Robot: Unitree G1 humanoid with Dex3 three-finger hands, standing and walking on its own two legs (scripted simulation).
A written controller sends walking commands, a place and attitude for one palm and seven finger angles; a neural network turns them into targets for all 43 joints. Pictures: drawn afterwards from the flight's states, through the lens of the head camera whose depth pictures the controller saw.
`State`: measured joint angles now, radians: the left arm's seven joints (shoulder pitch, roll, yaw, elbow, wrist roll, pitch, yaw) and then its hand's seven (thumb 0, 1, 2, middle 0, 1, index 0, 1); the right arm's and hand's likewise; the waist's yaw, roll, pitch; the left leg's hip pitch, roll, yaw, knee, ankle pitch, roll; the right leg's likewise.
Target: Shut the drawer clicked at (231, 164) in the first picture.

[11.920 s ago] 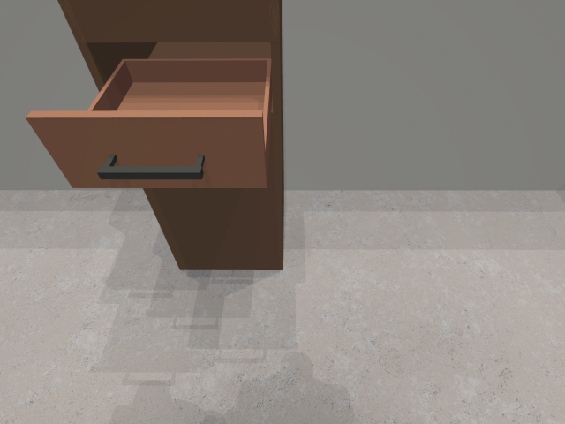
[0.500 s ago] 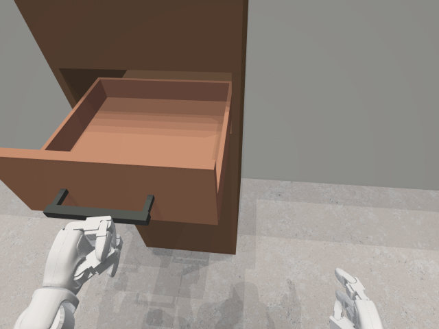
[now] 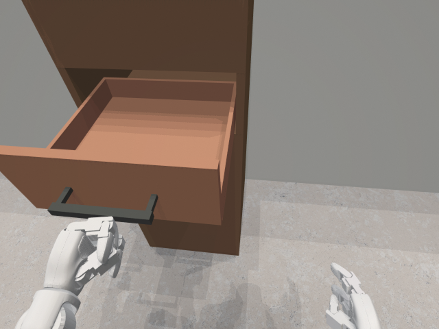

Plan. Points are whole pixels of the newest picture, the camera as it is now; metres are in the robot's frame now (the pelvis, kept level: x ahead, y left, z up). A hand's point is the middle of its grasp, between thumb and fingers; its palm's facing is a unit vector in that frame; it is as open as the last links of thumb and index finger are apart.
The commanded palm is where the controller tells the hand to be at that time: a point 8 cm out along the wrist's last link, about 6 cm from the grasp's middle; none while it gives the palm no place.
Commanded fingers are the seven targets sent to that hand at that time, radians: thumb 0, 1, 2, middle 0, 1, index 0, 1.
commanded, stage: push the drawer shut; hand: left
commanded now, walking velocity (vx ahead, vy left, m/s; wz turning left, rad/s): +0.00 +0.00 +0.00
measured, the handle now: (105, 204) +0.30 +0.22 +0.10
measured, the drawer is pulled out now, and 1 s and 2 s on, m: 0.27 0.18 0.07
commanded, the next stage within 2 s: none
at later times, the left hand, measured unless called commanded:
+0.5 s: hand (119, 235) +0.24 +0.18 +0.09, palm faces -0.03 -1.00 -0.08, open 2.7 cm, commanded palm +0.25 +0.23 +0.10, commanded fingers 0.00 0.90 0.90 -1.40 -1.60 -1.40 -1.60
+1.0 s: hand (134, 196) +0.32 +0.18 +0.10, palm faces -0.06 -1.00 -0.06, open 2.8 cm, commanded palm +0.32 +0.22 +0.10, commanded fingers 0.00 0.90 0.90 -1.40 -1.60 -1.40 -1.60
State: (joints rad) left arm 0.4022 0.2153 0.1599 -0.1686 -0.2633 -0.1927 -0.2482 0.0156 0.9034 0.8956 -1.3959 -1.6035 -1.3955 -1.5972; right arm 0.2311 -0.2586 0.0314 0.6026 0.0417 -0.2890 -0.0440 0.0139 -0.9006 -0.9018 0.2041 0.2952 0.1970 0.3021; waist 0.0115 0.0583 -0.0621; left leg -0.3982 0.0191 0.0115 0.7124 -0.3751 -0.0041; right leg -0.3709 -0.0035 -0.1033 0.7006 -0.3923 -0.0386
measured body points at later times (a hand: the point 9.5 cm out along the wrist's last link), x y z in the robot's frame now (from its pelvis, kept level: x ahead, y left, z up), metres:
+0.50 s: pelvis -0.03 +0.00 +0.00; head -0.01 -0.02 +0.45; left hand +0.24 +0.23 +0.10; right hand +0.16 -0.23 -0.09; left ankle +0.00 +0.12 -0.72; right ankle -0.02 -0.09 -0.72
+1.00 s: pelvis -0.03 +0.00 +0.00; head -0.01 -0.01 +0.45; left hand +0.32 +0.23 +0.10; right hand +0.11 -0.24 -0.10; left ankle +0.00 +0.12 -0.72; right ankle -0.02 -0.09 -0.72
